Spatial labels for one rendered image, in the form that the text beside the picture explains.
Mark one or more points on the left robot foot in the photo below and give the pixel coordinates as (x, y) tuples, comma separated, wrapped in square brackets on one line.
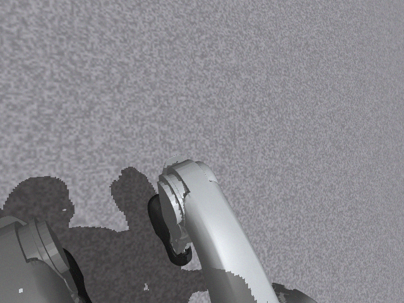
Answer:
[(77, 277)]

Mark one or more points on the right robot foot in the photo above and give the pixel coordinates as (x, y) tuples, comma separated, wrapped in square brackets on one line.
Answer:
[(161, 229)]

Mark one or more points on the right robot hand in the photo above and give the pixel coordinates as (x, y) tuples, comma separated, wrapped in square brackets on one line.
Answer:
[(290, 296)]

